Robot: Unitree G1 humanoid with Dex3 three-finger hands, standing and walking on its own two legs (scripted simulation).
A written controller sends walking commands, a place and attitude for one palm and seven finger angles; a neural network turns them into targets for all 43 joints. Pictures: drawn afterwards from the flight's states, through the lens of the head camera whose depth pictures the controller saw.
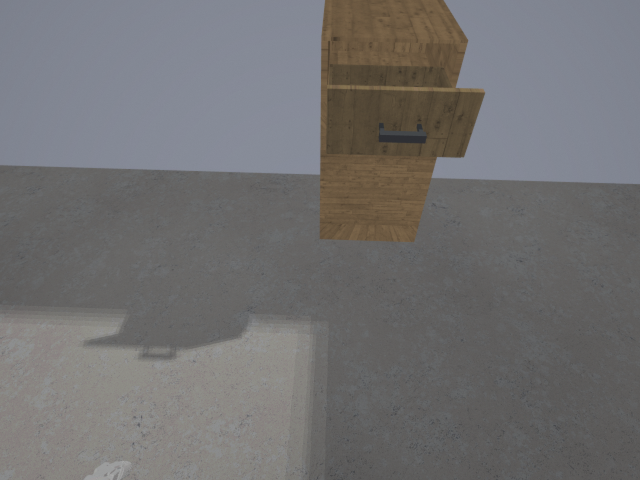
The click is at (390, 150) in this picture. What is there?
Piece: drawer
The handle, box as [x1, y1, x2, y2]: [379, 123, 426, 142]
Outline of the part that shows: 379,123 379,141 425,141 426,135 425,132 422,131 420,124 417,124 416,131 384,131 383,124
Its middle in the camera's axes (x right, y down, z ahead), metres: +0.20 -0.26 +0.95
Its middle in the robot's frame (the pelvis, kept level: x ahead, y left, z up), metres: +0.89 -0.15 -0.03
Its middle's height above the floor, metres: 0.74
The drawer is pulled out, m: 0.30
